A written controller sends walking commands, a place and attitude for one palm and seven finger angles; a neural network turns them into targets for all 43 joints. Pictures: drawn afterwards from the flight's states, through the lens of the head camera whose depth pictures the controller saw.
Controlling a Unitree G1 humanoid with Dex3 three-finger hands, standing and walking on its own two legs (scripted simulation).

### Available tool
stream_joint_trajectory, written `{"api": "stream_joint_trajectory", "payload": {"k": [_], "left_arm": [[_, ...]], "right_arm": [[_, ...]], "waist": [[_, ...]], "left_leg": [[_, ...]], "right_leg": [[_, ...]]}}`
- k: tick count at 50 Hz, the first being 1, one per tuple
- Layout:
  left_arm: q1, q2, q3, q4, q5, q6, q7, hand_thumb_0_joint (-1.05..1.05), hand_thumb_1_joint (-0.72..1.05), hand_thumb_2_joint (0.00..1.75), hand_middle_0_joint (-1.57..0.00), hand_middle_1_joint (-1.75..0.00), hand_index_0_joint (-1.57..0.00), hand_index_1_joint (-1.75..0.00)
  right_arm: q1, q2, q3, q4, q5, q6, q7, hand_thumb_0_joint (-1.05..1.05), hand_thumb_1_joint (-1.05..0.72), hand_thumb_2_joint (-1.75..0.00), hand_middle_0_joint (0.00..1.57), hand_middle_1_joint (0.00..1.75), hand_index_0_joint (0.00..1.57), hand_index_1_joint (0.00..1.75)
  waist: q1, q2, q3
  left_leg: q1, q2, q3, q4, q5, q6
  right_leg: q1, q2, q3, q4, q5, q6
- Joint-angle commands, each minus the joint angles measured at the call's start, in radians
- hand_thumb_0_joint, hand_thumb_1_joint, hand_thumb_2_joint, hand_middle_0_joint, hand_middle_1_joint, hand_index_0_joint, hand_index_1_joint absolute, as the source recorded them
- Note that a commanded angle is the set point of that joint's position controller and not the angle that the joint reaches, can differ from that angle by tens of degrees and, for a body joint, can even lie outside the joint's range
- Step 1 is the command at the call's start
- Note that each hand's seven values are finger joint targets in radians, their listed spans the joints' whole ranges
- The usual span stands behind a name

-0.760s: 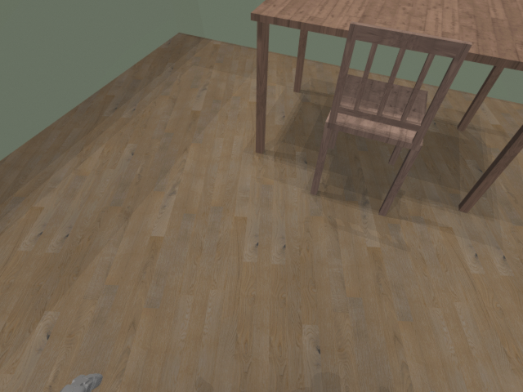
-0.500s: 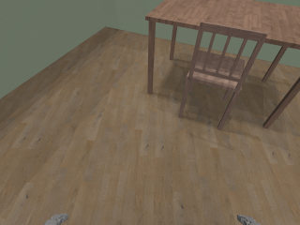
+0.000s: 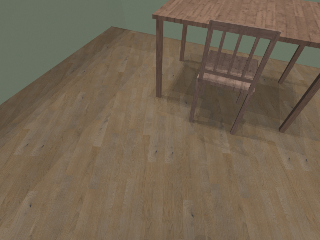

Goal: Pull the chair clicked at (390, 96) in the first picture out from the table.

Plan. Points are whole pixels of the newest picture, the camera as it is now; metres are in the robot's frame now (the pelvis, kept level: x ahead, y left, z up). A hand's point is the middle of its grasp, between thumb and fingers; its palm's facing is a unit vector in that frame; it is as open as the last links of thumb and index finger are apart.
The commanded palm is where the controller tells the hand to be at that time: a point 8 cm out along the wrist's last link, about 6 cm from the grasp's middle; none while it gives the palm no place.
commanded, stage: stand and wait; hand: left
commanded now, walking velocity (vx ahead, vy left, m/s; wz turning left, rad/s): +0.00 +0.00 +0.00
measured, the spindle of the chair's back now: (234, 55) +1.12 -0.37 -0.11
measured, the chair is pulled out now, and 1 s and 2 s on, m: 0.00 0.00 0.00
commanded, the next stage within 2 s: look at it before walking up in 0.28 s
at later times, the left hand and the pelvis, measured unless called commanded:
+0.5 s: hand out of the picture +0.07 +0.24 -0.16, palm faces -0.03 -0.94 -0.33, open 7.4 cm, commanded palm none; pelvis +0.00 +0.00 +0.00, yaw +0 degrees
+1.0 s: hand out of the picture +0.08 +0.25 -0.15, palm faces -0.02 -0.94 -0.34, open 7.4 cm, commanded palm none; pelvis +0.01 +0.00 +0.00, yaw +0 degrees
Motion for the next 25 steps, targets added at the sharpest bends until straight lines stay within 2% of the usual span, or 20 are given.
{"api": "stream_joint_trajectory", "payload": {"k": [1, 7, 9, 15, 20, 25], "left_arm": [[-0.052, 0.203, 0.038, -0.069, 0.003, -0.024, 0.008, 0.0, 0.9, 0.9, -0.2, -0.3, -0.2, -0.3], [-0.048, 0.202, 0.037, -0.069, 0.004, -0.026, 0.007, 0.0, 0.9, 0.9, -0.2, -0.3, -0.2, -0.3], [-0.054, 0.202, 0.038, -0.068, 0.004, -0.027, 0.007, 0.0, 0.9, 0.9, -0.2, -0.3, -0.2, -0.3], [-0.053, 0.198, 0.037, -0.067, 0.005, -0.026, 0.007, 0.0, 0.9, 0.9, -0.2, -0.3, -0.2, -0.3], [-0.047, 0.196, 0.038, -0.066, 0.004, -0.028, 0.008, 0.0, 0.9, 0.9, -0.2, -0.3, -0.2, -0.3], [-0.05, 0.196, 0.039, -0.065, 0.004, -0.027, 0.007, 0.0, 0.9, 0.9, -0.2, -0.3, -0.2, -0.3]], "right_arm": [[-0.062, -0.201, -0.041, -0.063, 0.0, -0.031, -0.012, 0.0, -0.9, -0.9, 0.2, 0.3, 0.2, 0.3], [-0.059, -0.196, -0.041, -0.056, 0.001, -0.031, -0.009, 0.0, -0.9, -0.9, 0.2, 0.3, 0.2, 0.3], [-0.052, -0.197, -0.041, -0.054, -0.001, -0.033, -0.01, 0.0, -0.9, -0.9, 0.2, 0.3, 0.2, 0.3], [-0.055, -0.193, -0.042, -0.053, 0.0, -0.033, -0.01, 0.0, -0.9, -0.9, 0.2, 0.3, 0.2, 0.3], [-0.056, -0.196, -0.042, -0.054, 0.0, -0.036, -0.012, 0.0, -0.9, -0.9, 0.2, 0.3, 0.2, 0.3], [-0.058, -0.197, -0.042, -0.055, 0.001, -0.035, -0.012, 0.0, -0.9, -0.9, 0.2, 0.3, 0.2, 0.3]], "waist": [[-0.004, -0.009, -0.046], [-0.003, -0.013, -0.041], [-0.006, -0.013, -0.058], [-0.004, -0.003, -0.041], [-0.003, 0.005, -0.073], [-0.003, 0.006, -0.06]], "left_leg": [[-0.008, 0.112, -0.09, -0.061, 0.126, 0.03], [-0.013, 0.111, -0.092, -0.062, 0.107, 0.029], [-0.008, 0.114, -0.089, -0.063, 0.122, 0.028], [-0.017, 0.115, -0.091, -0.068, 0.113, 0.027], [0.009, 0.12, -0.09, -0.061, 0.169, 0.028], [0.006, 0.121, -0.088, -0.065, 0.169, 0.027]], "right_leg": [[0.0, -0.113, 0.103, -0.075, 0.136, -0.034], [-0.016, -0.113, 0.113, -0.088, 0.101, -0.036], [-0.005, -0.114, 0.111, -0.08, 0.122, -0.037], [-0.015, -0.111, 0.111, -0.085, 0.109, -0.035], [0.005, -0.111, 0.105, -0.07, 0.176, -0.035], [0.004, -0.11, 0.104, -0.071, 0.183, -0.034]]}}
